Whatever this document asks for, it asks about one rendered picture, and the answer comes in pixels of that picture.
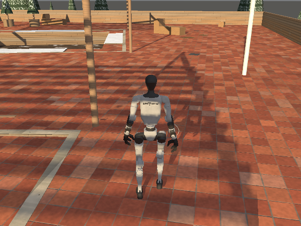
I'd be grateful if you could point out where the left robot forearm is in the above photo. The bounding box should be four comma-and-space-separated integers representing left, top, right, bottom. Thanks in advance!
124, 114, 134, 135

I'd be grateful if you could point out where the humanoid robot head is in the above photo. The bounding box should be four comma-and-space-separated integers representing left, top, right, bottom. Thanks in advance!
143, 75, 159, 98

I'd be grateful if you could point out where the right robot upper arm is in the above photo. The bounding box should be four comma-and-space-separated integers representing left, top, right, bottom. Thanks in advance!
161, 95, 172, 122

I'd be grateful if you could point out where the left robot hand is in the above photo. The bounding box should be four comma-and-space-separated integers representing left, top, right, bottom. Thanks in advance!
123, 134, 135, 145

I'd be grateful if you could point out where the right robot hand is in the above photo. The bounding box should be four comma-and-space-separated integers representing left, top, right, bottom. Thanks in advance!
167, 138, 178, 152

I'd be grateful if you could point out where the right robot thigh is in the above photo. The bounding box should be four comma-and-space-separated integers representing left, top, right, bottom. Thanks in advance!
156, 131, 166, 159

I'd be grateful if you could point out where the right robot forearm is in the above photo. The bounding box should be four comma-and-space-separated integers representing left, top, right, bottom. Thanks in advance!
167, 115, 177, 140

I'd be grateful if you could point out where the left robot upper arm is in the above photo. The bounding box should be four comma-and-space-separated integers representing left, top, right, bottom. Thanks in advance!
129, 95, 141, 121

